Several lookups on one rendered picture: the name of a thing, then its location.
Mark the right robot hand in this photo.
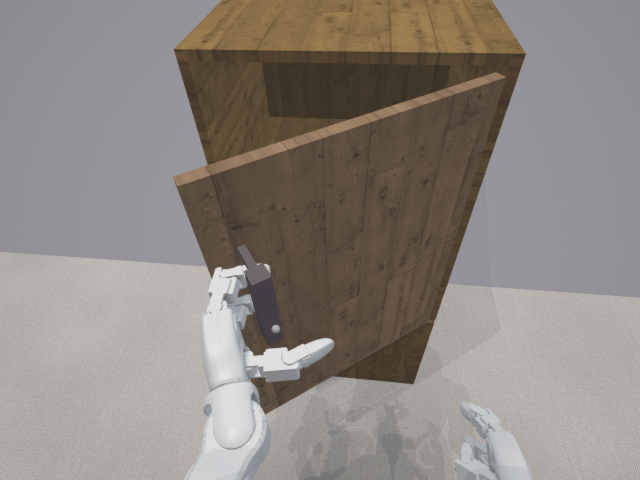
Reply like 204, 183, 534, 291
455, 401, 533, 480

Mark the left robot hand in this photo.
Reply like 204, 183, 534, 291
200, 264, 334, 392

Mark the left robot forearm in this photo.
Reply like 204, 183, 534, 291
183, 381, 271, 480

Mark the cupboard door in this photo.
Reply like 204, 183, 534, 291
173, 72, 506, 414

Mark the handle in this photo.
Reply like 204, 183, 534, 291
237, 244, 284, 345

